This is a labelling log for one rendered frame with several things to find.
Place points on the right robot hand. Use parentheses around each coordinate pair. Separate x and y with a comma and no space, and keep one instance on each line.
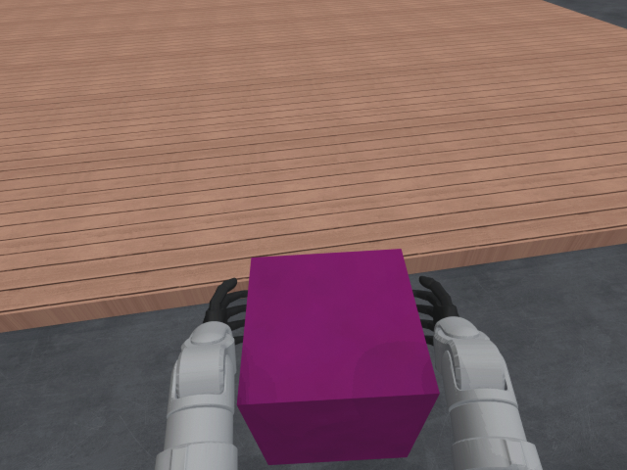
(441,301)

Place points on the robot right forearm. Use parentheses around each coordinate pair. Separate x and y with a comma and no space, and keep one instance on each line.
(486,424)

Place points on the carton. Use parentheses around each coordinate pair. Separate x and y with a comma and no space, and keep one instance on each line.
(334,364)

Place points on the left robot hand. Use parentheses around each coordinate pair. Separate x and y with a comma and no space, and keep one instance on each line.
(218,310)

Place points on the robot left forearm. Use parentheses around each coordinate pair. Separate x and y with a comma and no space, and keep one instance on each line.
(199,432)

